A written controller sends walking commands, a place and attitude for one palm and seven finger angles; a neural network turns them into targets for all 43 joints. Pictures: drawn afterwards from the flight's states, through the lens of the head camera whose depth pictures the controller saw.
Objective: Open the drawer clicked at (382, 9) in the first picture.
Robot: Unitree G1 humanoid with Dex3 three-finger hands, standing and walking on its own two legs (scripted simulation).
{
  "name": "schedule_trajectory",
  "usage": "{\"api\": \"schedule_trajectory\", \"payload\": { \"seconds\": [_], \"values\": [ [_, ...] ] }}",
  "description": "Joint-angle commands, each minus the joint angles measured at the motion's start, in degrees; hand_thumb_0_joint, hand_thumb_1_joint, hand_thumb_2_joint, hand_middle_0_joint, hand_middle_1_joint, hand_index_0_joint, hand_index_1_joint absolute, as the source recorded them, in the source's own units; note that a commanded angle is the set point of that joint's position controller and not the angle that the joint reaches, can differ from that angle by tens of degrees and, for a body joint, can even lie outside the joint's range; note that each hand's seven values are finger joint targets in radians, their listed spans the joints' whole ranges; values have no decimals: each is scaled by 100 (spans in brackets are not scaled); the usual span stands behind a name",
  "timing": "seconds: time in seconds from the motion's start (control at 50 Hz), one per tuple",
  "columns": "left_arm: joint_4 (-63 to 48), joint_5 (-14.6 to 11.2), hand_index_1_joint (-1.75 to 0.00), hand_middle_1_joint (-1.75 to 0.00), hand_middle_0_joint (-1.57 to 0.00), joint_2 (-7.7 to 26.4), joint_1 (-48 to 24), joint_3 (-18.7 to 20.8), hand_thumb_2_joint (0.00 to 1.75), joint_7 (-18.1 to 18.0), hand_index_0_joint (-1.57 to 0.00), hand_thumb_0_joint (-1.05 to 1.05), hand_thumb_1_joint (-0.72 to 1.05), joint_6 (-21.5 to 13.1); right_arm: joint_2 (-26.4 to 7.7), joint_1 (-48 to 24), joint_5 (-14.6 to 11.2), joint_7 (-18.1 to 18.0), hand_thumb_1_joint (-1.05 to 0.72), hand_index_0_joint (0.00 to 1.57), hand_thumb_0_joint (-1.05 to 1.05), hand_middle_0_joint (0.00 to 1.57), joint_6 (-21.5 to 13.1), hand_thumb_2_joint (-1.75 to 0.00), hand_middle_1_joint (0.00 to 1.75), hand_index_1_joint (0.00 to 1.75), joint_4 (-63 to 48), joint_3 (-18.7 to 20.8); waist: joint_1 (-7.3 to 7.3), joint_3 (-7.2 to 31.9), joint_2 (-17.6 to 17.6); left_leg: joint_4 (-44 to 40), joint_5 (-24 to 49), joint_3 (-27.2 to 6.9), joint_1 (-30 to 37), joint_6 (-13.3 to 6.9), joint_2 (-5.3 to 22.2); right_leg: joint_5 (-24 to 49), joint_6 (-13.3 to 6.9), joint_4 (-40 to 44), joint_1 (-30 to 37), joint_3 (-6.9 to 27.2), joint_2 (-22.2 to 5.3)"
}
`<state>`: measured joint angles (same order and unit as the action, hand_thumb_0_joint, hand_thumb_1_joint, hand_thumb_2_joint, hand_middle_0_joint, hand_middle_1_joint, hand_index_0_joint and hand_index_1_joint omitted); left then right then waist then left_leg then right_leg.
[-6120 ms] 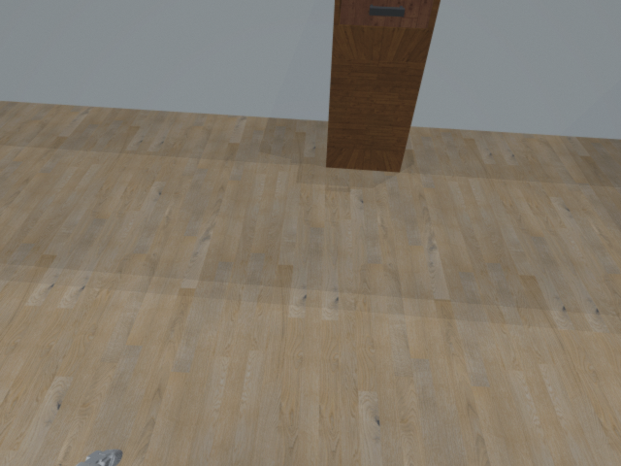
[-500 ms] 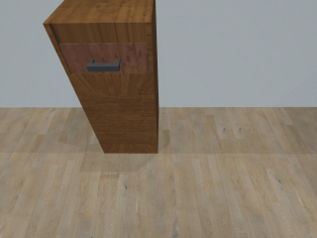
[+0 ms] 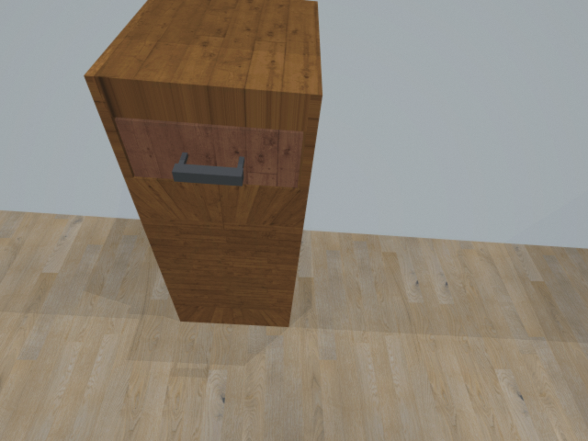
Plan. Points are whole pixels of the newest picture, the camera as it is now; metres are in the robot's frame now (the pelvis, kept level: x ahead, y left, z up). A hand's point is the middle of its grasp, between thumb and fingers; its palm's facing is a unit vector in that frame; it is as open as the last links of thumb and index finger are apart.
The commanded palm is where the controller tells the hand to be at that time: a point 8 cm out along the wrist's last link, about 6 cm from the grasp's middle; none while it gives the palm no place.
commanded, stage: come to a stop and stand still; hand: left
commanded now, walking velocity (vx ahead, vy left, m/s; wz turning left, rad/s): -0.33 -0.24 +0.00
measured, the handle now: (210, 167) +0.57 +0.21 +0.01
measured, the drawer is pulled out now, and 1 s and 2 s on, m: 0.00 0.00 0.00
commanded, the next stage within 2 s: look again from close up in 1.42 s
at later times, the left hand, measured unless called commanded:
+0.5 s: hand out of the picture +0.12 +0.13 -0.16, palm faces +0.02 -0.96 -0.28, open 7.3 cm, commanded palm none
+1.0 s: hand out of the picture +0.00 +0.17 -0.17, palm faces +0.07 -0.98 -0.20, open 7.4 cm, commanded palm none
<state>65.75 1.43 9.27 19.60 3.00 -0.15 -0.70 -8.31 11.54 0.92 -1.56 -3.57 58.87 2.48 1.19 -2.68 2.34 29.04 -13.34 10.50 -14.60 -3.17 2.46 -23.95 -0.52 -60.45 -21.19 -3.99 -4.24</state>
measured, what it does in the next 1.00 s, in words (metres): steps on the spot: right foot, then left foot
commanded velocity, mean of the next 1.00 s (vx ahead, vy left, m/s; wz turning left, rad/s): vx -0.04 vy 0.00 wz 0.00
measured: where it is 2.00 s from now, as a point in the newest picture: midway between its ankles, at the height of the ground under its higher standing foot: outside the picture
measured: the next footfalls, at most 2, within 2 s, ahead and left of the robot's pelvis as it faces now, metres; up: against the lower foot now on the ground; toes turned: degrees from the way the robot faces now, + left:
right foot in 0.34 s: +0.10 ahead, -0.14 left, +0.00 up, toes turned -6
left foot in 0.80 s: +0.03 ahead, +0.09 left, +0.00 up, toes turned -1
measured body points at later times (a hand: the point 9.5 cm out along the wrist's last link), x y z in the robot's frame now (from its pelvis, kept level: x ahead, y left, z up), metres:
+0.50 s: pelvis +0.04 -0.05 +0.00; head +0.08 -0.09 +0.45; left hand +0.12 +0.18 -0.14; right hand +0.05 -0.27 -0.18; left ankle -0.01 +0.09 -0.68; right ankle +0.07 -0.13 -0.74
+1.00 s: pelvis +0.02 -0.02 +0.01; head +0.03 -0.01 +0.46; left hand +0.00 +0.22 -0.15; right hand +0.03 -0.24 -0.15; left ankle -0.03 +0.11 -0.74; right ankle +0.00 -0.13 -0.71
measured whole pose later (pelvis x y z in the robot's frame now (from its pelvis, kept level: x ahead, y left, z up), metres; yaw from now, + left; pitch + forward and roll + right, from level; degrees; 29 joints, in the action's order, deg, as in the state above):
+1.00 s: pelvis +0.02 -0.02 +0.01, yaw +1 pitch +1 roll +1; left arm 63.8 1.4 11.4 17.6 2.6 -0.1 1.5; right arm -7.3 17.2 1.2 -1.9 0.4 62.5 0.3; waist 0.6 1.0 1.8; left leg 19.1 -14.5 1.2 -5.8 0.3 0.4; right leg -20.6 0.7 -42.7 -19.4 -2.0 -1.7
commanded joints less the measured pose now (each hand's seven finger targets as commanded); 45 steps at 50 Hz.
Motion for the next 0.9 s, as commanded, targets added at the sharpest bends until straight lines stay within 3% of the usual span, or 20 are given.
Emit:
{"api": "schedule_trajectory", "payload": {
  "seconds": [0.0,0.04,0.08,0.16,0.26,0.3,0.32,0.34,0.36,0.38,0.42,0.48,0.64,0.72,0.74,0.76,0.78,0.8,0.82,0.88],
  "values": [
    [-267,-9,-30,-30,-20,74,132,-22,90,-24,-20,0,90,-49,-527,741,11,-52,-90,20,0,20,-82,-90,30,30,115,-11,-60,185,-591,-1601,2659,-1143,659,-413,1453,604,188,-14,-589,229,-291],
    [-233,-54,-30,-30,-20,1,197,-76,90,-98,-20,0,90,54,-556,601,-3,-95,-90,20,0,20,-46,-90,30,30,134,-59,35,269,-521,-1366,3992,-867,647,-419,1457,700,278,625,-216,270,-246],
    [-267,-60,-30,-30,-20,62,135,-84,90,-143,-20,0,90,136,-628,513,-8,-124,-90,20,0,20,26,-90,30,30,188,-49,58,251,-743,-1225,4467,-766,716,-400,1452,761,306,1142,-9,174,-146],
    [-543,-39,-30,-30,-20,347,-380,-27,90,-178,-20,0,90,261,-732,629,-6,-143,-90,20,0,20,238,-90,30,30,310,95,-149,-38,-1079,-1060,4194,-937,687,-483,1543,419,255,1662,73,42,-43],
    [-756,-37,-30,-30,-20,397,-432,40,90,-198,-20,0,90,220,-816,573,32,-100,-90,20,0,20,377,-90,30,30,284,243,-79,69,-1136,-565,3677,-968,811,-359,1392,849,146,2645,407,-66,64],
    [-745,-13,-30,-30,-20,609,-268,83,90,-221,-20,0,90,121,-650,645,-6,-56,-90,20,0,20,390,-90,30,30,244,255,-9,338,-514,29,2511,-707,502,40,964,2743,87,3514,1136,177,-242],
    [-729,15,-30,-30,-20,899,-188,116,90,-256,-20,0,90,63,-431,723,-48,-27,-90,20,0,20,384,-90,30,30,175,231,-60,614,304,588,1038,-361,-66,309,494,4668,-219,3379,1654,986,-1037],
    [-731,-2,-30,-30,-20,1109,-119,146,90,-256,-20,0,90,31,-237,740,-71,-6,-90,20,0,20,449,-90,30,30,103,202,-19,737,861,1334,-1473,-285,-489,485,-24,6044,-815,3560,1861,1437,-1778],
    [-735,-27,-30,-30,-20,1125,-20,154,90,-277,-20,0,90,25,-277,560,-72,-35,-90,20,0,20,566,-90,30,30,32,187,120,897,1224,2187,-2301,-729,-471,451,-87,6208,-1119,3756,1617,1615,-1929],
    [-781,-22,-30,-30,-20,1022,-265,144,90,-299,-20,0,90,46,-315,471,-66,-44,-90,20,0,20,602,-90,30,30,23,203,51,728,1072,2730,-2212,-1029,-650,439,-68,5872,-1235,3786,1468,1554,-1843],
    [-931,-17,-30,-30,-20,906,-636,130,90,-305,-20,0,90,56,-354,419,-56,-14,-90,20,0,20,617,-90,30,30,93,202,-50,513,473,3270,-1679,-1166,-923,494,-55,5276,-1134,3770,1389,1204,-1538],
    [-1040,-13,-30,-30,-20,952,-750,165,90,-297,-20,0,90,42,-438,426,-37,54,-90,20,0,20,655,-90,30,30,60,203,-66,486,522,3145,-1208,-1172,-923,591,-30,4170,-943,4039,1274,1013,-1384],
    [-983,56,-30,-30,-20,1194,-504,250,90,-195,-20,0,90,62,-577,53,-19,132,-90,20,0,20,551,-90,30,30,-226,113,186,407,659,1376,-1235,-950,-482,507,-63,1546,-957,4614,1200,1502,-1338],
    [-881,4,-30,-30,-20,1139,-714,201,90,-154,-20,0,90,99,-517,667,-6,108,-90,20,0,20,449,-90,30,30,-26,32,-119,459,662,-242,-508,-701,717,402,-187,316,-582,4698,595,1224,-924],
    [-845,-34,-30,-30,-20,1023,-800,153,90,-145,-20,0,90,113,-539,894,-4,91,-90,20,0,20,406,-90,30,30,100,9,-240,413,465,-790,-246,-726,1224,366,-135,-66,-388,4564,198,1068,-716],
    [-846,-60,-30,-30,-20,808,-790,97,90,-123,-20,0,90,132,-674,1009,21,75,-90,20,0,20,372,-90,30,30,117,16,-273,290,-118,-1185,-641,-1238,1271,258,230,-383,-172,4111,-187,771,-359],
    [-885,-91,-30,-30,-20,514,-693,23,90,-86,-20,0,90,137,-972,920,85,55,-90,20,0,20,352,-90,30,30,64,50,-224,7,-1107,-1777,-1716,-2114,669,9,906,-174,4,3542,-298,354,21],
    [-928,-77,-30,-30,-20,422,-717,-2,90,-47,-20,0,90,115,-1215,706,103,28,-90,20,0,20,367,-90,30,30,-59,53,-160,-252,-1348,-2282,-2619,-2709,-232,-232,1404,217,78,2959,-16,-33,205],
    [-806,3,-30,-30,-20,413,-777,-14,90,-38,-20,0,90,166,-1158,304,84,26,-90,20,0,20,339,-90,30,30,-80,42,-120,-535,-1859,-2698,-2988,-2884,-687,-295,1455,296,112,2441,140,13,202],
    [-578,7,-30,-30,-20,450,-420,-15,90,22,-20,0,90,154,-966,178,57,-57,-90,20,0,20,286,-90,30,30,-56,-42,4,-709,-1376,-2457,-1725,-2361,-312,-332,1206,252,78,1496,-210,283,195]
  ]
}}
